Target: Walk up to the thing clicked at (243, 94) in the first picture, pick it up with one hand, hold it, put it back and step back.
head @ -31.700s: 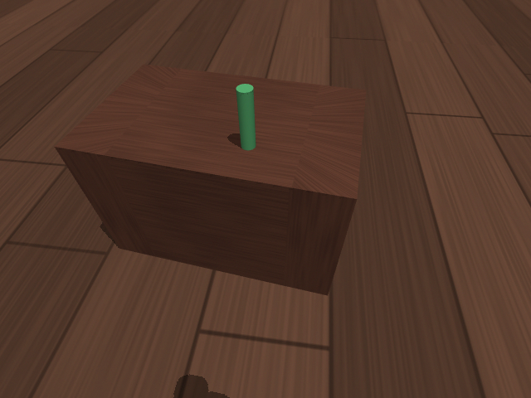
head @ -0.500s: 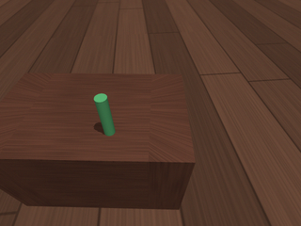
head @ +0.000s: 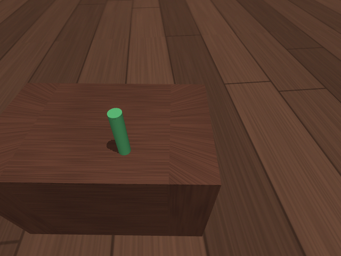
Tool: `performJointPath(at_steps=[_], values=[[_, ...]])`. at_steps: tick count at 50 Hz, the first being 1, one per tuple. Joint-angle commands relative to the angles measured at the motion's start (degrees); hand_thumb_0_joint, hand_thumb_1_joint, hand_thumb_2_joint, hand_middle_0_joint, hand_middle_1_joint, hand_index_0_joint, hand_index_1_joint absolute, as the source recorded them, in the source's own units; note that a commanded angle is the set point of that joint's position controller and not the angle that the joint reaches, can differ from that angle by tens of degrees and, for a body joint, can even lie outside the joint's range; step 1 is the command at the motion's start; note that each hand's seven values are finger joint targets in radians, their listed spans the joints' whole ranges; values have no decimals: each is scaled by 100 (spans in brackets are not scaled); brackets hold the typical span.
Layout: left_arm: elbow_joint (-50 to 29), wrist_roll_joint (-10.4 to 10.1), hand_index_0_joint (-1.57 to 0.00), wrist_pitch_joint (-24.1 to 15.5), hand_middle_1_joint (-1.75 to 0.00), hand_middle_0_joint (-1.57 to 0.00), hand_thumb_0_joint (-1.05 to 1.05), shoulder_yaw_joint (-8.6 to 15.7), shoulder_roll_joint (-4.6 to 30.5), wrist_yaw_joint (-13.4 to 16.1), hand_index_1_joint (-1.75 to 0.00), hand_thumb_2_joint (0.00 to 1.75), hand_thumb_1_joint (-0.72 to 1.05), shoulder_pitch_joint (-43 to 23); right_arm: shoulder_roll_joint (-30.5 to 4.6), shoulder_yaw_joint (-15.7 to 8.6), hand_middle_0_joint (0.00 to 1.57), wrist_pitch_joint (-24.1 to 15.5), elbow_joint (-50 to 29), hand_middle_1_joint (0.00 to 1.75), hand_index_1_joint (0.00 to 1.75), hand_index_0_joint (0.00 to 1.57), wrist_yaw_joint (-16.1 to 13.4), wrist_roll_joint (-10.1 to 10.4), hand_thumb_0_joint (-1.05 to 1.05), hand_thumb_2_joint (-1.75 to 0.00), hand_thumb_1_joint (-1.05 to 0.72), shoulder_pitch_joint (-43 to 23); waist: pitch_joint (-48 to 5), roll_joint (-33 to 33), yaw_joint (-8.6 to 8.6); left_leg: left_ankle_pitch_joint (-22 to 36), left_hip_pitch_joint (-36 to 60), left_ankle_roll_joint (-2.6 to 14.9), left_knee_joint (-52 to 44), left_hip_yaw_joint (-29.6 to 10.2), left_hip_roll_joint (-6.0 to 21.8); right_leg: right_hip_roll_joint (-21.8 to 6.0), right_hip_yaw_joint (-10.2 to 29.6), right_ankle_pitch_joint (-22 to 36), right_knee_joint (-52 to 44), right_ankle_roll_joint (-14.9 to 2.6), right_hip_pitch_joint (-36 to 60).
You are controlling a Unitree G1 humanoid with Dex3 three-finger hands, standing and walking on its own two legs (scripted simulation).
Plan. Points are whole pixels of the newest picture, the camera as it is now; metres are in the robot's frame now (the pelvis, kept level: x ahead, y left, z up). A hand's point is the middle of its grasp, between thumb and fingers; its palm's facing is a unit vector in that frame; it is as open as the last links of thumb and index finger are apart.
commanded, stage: stand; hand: left
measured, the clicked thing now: (120, 133) +0.53 +0.21 -0.08
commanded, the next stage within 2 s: step back in 1.68 s
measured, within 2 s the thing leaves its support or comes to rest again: neither
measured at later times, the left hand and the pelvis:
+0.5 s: hand out of the picture +0.07 +0.26 -0.16, palm faces -0.02 -0.94 -0.34, open 7.4 cm; pelvis +0.01 +0.01 +0.00, yaw +0 degrees
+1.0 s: hand out of the picture +0.08 +0.26 -0.16, palm faces -0.02 -0.94 -0.34, open 7.4 cm; pelvis +0.02 +0.00 +0.00, yaw +0 degrees
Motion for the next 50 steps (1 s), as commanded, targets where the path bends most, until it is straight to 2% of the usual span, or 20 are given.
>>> performJointPath(at_steps=[1, 3, 6, 10, 12, 16, 20, 26, 34, 50], values=[[-250, -12, -20, -109, -30, -20, 0, 179, 1162, 71, -30, 90, 90, -205, -1166, -218, 20, -130, -304, 30, 30, 20, -56, -15, 0, -90, -90, -180, -279, 39, -15, -51, -24, 216, -591, -458, 523, -487, 363, 280, -491, -267, -41], [-229, -9, -20, -97, -30, -20, 0, 177, 1176, 67, -30, 90, 90, -197, -1160, -212, 20, -123, -292, 30, 30, 20, -55, -10, 0, -90, -90, -194, -203, 22, -22, -223, -72, 212, -680, -487, 525, -472, 351, 138, -509, -257, -83], [-229, -16, -20, -111, -30, -20, 0, 174, 1168, 62, -30, 90, 90, -200, -1189, -209, 20, -136, -291, 30, 30, 20, -47, -9, 0, -90, -90, -213, -333, 12, -1, 56, 33, 210, -639, -460, 522, -500, 343, 323, -501, -242, -13], [-222, -23, -20, -89, -30, -20, 0, 175, 1173, 61, -30, 90, 90, -224, -1232, -226, 20, -133, -270, 30, 30, 20, -56, -8, 0, -90, -90, -244, -310, 34, -19, 9, 40, 210, -668, -461, 541, -509, 357, 335, -517, -256, -33], [-228, -15, -20, -93, -30, -20, 0, 170, 1157, 63, -30, 90, 90, -209, -1237, -231, 20, -140, -294, 30, 30, 20, -53, -9, 0, -90, -90, -302, -407, 21, -5, 287, 101, 224, -632, -446, 550, -522, 344, 525, -505, -248, 31], [-218, -13, -20, -84, -30, -20, 0, 175, 1156, 62, -30, 90, 90, -206, -1241, -233, 20, -134, -286, 30, 30, 20, -54, -7, 0, -90, -90, -280, -392, 3, -22, 180, 151, 238, -625, -421, 557, -517, 326, 468, -542, -240, -39], [-244, -19, -20, -106, -30, -20, 0, 184, 1198, 62, -30, 90, 90, -222, -1220, -217, 20, -135, -290, 30, 30, 20, -47, -2, 0, -90, -90, -264, -484, -60, -33, 550, 216, 236, -573, -390, 560, -552, 334, 790, -507, -222, 66], [-263, -24, -20, -84, -30, -20, 0, 193, 1218, 64, -30, 90, 90, -222, -1259, -223, 20, -144, -301, 30, 30, 20, -55, 3, 0, -90, -90, -325, -526, -39, -15, 830, 319, 217, -556, -368, 571, -554, 319, 925, -491, -232, 83], [-285, -22, -20, -73, -30, -20, 0, 187, 1211, 56, -30, 90, 90, -239, -1249, -220, 20, -113, -309, 30, 30, 20, -46, -2, 0, -90, -90, -321, -353, -40, -31, 321, 179, 208, -650, -385, 544, -542, 313, 521, -595, -241, -4], [-356, -44, -20, -85, -30, -20, 0, 184, 1206, 43, -30, 90, 90, -220, -1302, -210, 20, -139, -354, 30, 30, 20, -32, 28, 0, -90, -90, -350, -561, -32, -17, 809, 350, 217, -555, -386, 586, -573, 308, 895, -551, -241, 121]])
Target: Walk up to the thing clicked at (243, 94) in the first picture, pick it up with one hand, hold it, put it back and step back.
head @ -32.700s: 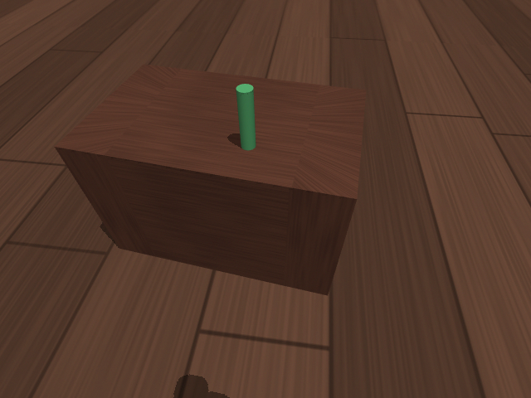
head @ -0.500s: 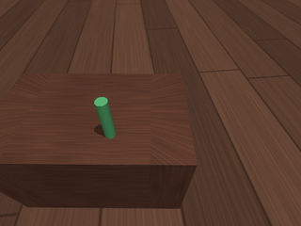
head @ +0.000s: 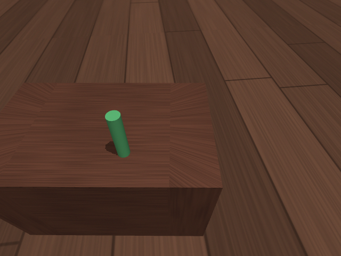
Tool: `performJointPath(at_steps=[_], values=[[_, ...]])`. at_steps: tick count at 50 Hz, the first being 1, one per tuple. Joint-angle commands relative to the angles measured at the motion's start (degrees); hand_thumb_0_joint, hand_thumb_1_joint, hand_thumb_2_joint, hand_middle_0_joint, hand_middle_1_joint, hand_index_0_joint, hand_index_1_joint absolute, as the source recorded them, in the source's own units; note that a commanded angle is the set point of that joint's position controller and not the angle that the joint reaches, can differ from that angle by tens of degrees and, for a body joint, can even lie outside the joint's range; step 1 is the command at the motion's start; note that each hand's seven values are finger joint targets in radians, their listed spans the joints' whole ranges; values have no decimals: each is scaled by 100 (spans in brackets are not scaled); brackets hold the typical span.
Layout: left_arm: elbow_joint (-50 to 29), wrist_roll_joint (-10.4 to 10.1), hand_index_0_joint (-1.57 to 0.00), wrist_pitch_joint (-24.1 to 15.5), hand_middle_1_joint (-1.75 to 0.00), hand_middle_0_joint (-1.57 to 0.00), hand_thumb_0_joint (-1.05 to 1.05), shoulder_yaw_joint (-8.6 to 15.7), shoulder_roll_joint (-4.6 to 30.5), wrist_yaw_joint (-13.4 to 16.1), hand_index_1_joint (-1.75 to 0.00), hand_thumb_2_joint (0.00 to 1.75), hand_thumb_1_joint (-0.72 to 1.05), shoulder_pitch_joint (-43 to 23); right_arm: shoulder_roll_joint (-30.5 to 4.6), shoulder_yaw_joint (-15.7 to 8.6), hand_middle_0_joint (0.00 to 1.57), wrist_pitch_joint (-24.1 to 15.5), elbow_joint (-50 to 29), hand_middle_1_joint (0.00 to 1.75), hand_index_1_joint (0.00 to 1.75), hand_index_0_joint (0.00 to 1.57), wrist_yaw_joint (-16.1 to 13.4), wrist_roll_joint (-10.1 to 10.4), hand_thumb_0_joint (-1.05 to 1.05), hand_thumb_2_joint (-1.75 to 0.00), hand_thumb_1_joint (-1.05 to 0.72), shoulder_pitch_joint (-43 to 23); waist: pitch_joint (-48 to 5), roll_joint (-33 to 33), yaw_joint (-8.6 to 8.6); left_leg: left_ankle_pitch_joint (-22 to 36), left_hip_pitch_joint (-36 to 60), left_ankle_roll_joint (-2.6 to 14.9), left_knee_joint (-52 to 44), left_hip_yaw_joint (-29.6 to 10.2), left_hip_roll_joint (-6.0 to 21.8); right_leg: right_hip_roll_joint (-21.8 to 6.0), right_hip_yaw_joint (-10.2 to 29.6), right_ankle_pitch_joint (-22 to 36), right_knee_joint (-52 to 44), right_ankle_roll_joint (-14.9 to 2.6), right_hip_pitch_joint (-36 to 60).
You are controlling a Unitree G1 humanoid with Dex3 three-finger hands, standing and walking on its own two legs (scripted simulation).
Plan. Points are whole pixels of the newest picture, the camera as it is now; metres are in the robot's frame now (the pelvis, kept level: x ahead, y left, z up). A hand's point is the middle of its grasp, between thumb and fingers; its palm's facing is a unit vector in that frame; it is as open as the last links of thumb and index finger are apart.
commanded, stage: stand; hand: left
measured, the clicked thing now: (119, 135) +0.51 +0.21 -0.08
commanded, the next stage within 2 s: step back in 0.68 s
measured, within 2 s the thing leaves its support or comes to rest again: neither
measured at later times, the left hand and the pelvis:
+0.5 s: hand out of the picture +0.07 +0.25 -0.16, palm faces -0.01 -0.94 -0.34, open 7.4 cm; pelvis +0.00 +0.00 +0.00, yaw +0 degrees
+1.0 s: hand out of the picture +0.05 +0.26 -0.17, palm faces -0.04 -0.91 -0.41, open 7.4 cm; pelvis -0.05 -0.01 -0.02, yaw -1 degrees
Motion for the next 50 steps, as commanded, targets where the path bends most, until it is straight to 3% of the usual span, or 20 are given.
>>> performJointPath(at_steps=[1, 6, 9, 19, 21, 25, 28, 33, 34, 38, 41, 44, 46, 47, 48, 49, 50], values=[[-315, -19, -20, -135, -30, -20, 0, 197, 1225, 82, -30, 90, 90, -178, -1195, -235, 20, -130, -346, 30, 30, 20, -55, -19, 0, -90, -90, -162, -548, -71, -23, 785, 194, 185, -294, -411, 605, -534, 287, 885, -312, -267, 11], [-314, -15, -20, -113, -30, -20, 0, 190, 1213, 73, -30, 90, 90, -162, -1183, -219, 20, -112, -345, 30, 30, 20, -50, -22, 0, -90, -90, -160, -381, -86, -21, 353, 106, 169, -389, -440, 580, -510, 287, 563, -372, -290, -122], [-338, -21, -20, -127, -30, -20, 0, 195, 1216, 76, -30, 90, 90, -157, -1204, -232, 20, -119, -359, 30, 30, 20, -44, -17, 0, -90, -90, -181, -521, -44, -6, 708, 213, 194, -298, -421, 617, -535, 282, 808, -335, -289, -31], [-368, -23, -20, -124, -30, -20, 0, 201, 1200, 66, -30, 90, 90, -123, -1225, -225, 20, -141, -391, 30, 30, 20, -57, -15, 0, -90, -90, -156, -559, 11, 15, 951, 194, 198, -289, -408, 622, -541, 266, 1040, -330, -286, 104], [-381, -22, -20, -121, -30, -20, 0, 207, 1235, 74, -30, 90, 90, -188, -1184, -210, 20, -141, -412, 30, 30, 20, -50, -10, 0, -90, -90, -157, -475, -25, -18, 887, 170, 158, -338, -429, 607, -511, 236, 874, -327, -272, -1], [-363, -15, -20, -90, -30, -20, 0, 209, 1233, 59, -30, 90, 90, -118, -1232, -233, 20, -123, -381, 30, 30, 20, -51, -17, 0, -90, -90, -135, -305, 3, -10, 200, 42, 175, -466, -472, 586, -495, 258, 424, -417, -297, -115], [-384, -10, -20, -107, -30, -20, 0, 206, 1229, 53, -30, 90, 90, -127, -1220, -236, 20, -121, -414, 30, 30, 20, -35, -24, 0, -90, -90, -161, -327, -69, -13, 175, 78, 185, -433, -469, 593, -490, 258, 319, -431, -296, -186], [-416, -20, -20, -132, -30, -20, 0, 211, 1257, 60, -30, 90, 90, -146, -1200, -217, 20, -143, -421, 30, 30, 20, -38, -17, 0, -90, -90, -116, -515, -29, -32, 711, 129, 185, -346, -433, 609, -542, 277, 826, -345, -287, 10], [-664, -80, -20, -67, -30, -20, 0, 452, 1597, 92, -30, 90, 90, -114, -1464, -340, 20, -22, -520, 30, 30, 20, -31, -27, 0, -90, -90, -315, 83, -60, 36, 1476, -196, 343, 142, -535, 513, -379, 338, 1757, 210, -302, -513], [-944, -98, -20, 10, -30, -20, 0, 465, 1392, 134, -30, 90, 90, 92, -1440, -413, 20, 62, -759, 30, 30, 20, -35, 47, 0, -90, -90, -100, -688, 164, -7, 2317, -33, 658, 442, -530, 758, -169, 115, 1781, 967, -424, -304], [-1170, -48, -20, 101, -30, -20, 0, 442, 1330, 124, -30, 90, 90, 94, -1571, -521, 20, 142, -977, 30, 30, 20, -38, 33, 0, -90, -90, -178, -829, 379, -37, 1669, -292, 873, 482, -621, 879, -27, 105, 1154, 1372, -477, -434], [-1277, -7, -20, 121, -30, -20, 0, 475, 1412, 118, -30, 90, 90, 330, -1530, -551, 20, 202, -1199, 30, 30, 20, -24, 42, 0, -90, -90, -302, -1056, 375, 75, 1191, -406, 865, 964, -536, 720, -196, 353, 1128, 1343, -620, -510], [-1390, 14, -20, 101, -30, -20, 0, 580, 1702, 105, -30, 90, 90, 271, -1304, -516, 20, 247, -1320, 30, 30, 20, -16, 51, 0, -90, -90, -277, -1074, -271, 117, 144, -651, 537, 1884, -192, 104, -837, 1082, 1517, 722, -1058, -644], [-1445, 28, -20, 101, -30, -20, 0, 643, 1923, 103, -30, 90, 90, 160, -1163, -496, 20, 280, -1353, 30, 30, 20, -5, 40, 0, -90, -90, -285, -808, -858, 150, -931, -795, 301, 2742, 124, -417, -1381, 1695, 1661, 175, -1426, -978], [-1619, 96, -20, 80, -30, -20, 0, 686, 2096, 124, -30, 90, 90, -58, -1130, -500, 20, 333, -1401, 30, 30, 20, -2, -5, 0, -90, -90, -126, -645, -1309, 153, -2258, -1056, 263, 3680, -64, -626, -1896, 2262, 1709, -117, -1834, -1216], [-1744, 164, -20, 60, -30, -20, 0, 709, 2127, 136, -30, 90, 90, -147, -1183, -523, 20, 371, -1406, 30, 30, 20, 4, -34, 0, -90, -90, 46, -518, -1275, 97, -2478, -1087, 277, 4110, -380, -489, -1971, 2295, 1569, -66, -1957, -1518], [-1840, 167, -20, 69, -30, -20, 0, 711, 2040, 144, -30, 90, 90, -382, -1234, -539, 20, 377, -1351, 30, 30, 20, 30, 5, 0, -90, -90, 245, -428, -1250, -44, -2320, -971, 307, 4261, -485, -390, -1829, 1910, 1369, -11, -1860, -1790]])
